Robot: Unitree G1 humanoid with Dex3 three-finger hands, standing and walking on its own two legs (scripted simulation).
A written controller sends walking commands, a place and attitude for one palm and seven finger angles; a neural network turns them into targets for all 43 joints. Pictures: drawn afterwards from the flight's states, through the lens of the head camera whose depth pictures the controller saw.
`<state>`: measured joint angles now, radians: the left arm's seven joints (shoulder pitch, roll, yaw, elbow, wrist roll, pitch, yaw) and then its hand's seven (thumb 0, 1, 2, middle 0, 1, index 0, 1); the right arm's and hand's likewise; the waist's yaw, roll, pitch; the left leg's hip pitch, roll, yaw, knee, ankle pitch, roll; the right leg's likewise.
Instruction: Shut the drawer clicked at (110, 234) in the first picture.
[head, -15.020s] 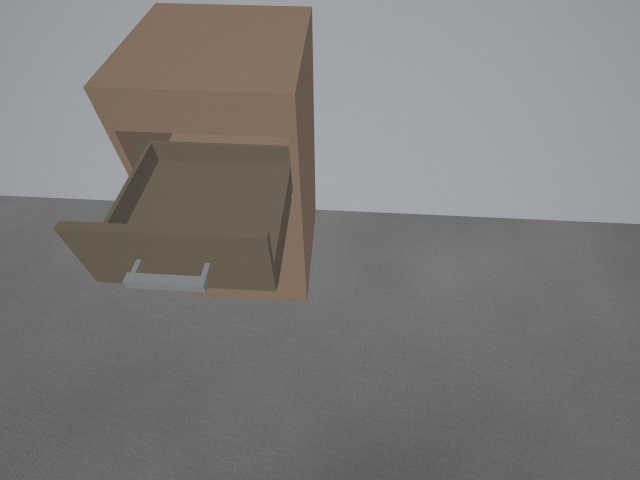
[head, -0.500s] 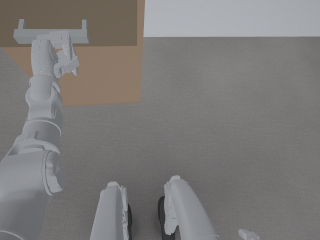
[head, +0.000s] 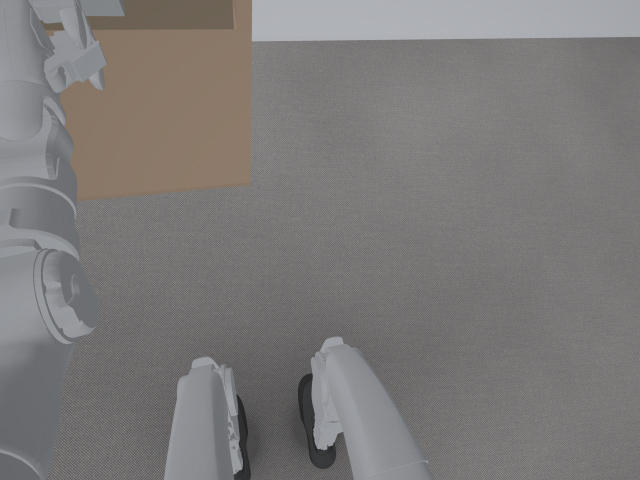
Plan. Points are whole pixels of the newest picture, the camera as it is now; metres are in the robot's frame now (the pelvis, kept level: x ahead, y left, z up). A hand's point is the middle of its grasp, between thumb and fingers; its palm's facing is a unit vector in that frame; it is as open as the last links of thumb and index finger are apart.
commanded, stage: push the drawer shut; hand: left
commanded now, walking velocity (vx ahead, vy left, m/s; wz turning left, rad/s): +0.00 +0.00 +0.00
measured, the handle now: out of the picture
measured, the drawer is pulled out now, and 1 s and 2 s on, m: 0.00 0.00 0.00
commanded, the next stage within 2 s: pull the fist back off the drawer in 0.32 s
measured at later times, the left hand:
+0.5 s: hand (76, 38) +0.59 +0.19 +0.04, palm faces +0.04 -1.00 -0.06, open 3.3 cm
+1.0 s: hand (83, 44) +0.59 +0.18 +0.04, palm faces +0.05 -1.00 -0.03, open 3.2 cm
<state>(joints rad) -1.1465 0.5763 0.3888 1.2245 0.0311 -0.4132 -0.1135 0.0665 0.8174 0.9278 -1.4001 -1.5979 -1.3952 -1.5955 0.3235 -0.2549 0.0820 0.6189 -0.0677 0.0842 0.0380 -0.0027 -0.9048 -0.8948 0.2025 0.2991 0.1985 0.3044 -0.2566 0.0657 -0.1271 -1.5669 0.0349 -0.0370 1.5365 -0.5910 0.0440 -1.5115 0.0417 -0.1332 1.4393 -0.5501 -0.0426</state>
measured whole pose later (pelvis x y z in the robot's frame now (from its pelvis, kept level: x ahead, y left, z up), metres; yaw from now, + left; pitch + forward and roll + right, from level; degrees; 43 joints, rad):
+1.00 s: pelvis -0.01 +0.01 +0.00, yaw -2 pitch +36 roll -8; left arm -1.14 0.60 0.40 1.12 0.03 -0.32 -0.11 0.04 0.81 0.89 -1.40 -1.60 -1.39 -1.60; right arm 0.38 -0.24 0.10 0.61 -0.06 0.06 0.06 0.00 -0.90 -0.89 0.20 0.30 0.20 0.30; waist -0.28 0.07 -0.12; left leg -1.59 0.04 -0.03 1.53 -0.57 0.06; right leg -1.53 0.05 -0.13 1.41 -0.51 -0.02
